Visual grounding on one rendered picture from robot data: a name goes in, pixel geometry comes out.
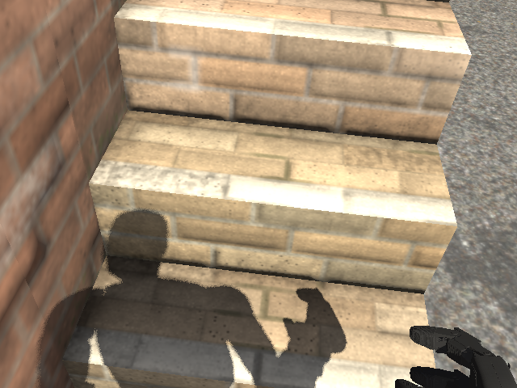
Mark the robot right hand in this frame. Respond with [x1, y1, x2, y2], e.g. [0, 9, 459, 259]
[395, 326, 517, 388]

